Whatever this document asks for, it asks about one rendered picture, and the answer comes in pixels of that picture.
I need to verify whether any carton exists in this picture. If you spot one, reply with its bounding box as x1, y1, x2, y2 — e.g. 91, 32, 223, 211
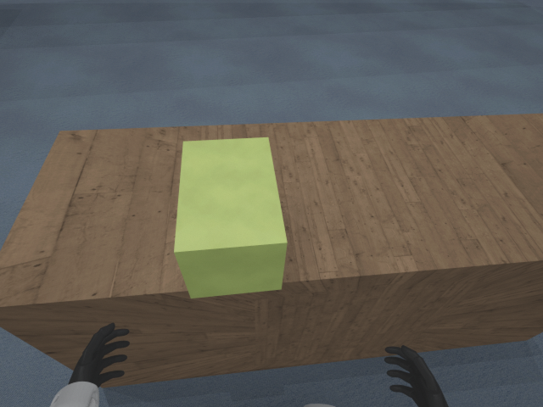
174, 137, 288, 298

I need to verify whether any robot right hand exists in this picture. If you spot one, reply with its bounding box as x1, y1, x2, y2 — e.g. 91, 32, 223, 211
384, 345, 449, 407

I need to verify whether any left robot forearm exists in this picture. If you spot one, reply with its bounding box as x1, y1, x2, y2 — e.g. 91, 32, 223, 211
49, 382, 99, 407

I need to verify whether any pedestal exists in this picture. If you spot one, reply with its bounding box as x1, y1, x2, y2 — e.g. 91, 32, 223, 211
0, 114, 543, 388

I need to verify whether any robot left hand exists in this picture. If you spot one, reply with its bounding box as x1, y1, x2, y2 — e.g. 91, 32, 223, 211
68, 323, 130, 387

